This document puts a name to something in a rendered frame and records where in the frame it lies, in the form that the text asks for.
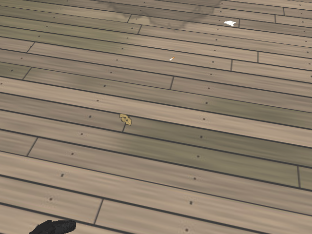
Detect robot left hand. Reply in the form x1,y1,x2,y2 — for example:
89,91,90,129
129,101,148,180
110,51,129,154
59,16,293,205
29,219,76,234

